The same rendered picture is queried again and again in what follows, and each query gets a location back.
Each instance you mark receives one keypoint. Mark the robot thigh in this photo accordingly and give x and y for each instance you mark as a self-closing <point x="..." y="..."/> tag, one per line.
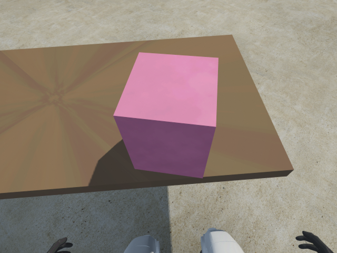
<point x="219" y="241"/>
<point x="143" y="244"/>

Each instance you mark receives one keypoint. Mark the robot left hand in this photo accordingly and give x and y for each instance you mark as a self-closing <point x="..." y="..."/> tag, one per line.
<point x="60" y="244"/>

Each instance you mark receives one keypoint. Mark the left robot thigh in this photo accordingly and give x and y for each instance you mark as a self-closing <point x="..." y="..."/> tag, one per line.
<point x="143" y="244"/>

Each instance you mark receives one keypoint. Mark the right robot thigh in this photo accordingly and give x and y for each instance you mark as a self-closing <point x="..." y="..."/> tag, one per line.
<point x="219" y="241"/>

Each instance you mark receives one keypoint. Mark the table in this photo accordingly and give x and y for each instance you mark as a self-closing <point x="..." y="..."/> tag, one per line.
<point x="58" y="134"/>

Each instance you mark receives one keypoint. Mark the carton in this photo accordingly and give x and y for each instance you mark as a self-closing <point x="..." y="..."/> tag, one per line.
<point x="167" y="113"/>

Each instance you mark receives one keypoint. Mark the robot right hand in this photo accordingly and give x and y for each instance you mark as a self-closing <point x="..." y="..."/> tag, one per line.
<point x="317" y="245"/>

